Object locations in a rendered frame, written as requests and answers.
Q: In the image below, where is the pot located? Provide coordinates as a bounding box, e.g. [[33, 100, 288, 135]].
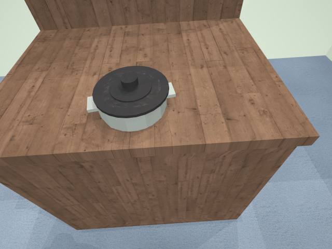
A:
[[87, 82, 176, 132]]

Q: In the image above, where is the table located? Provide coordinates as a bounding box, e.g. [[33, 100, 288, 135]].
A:
[[0, 0, 320, 230]]

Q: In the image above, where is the knob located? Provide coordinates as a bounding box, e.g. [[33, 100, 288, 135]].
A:
[[120, 73, 139, 89]]

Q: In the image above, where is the lid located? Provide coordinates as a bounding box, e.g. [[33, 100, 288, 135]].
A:
[[92, 66, 169, 118]]

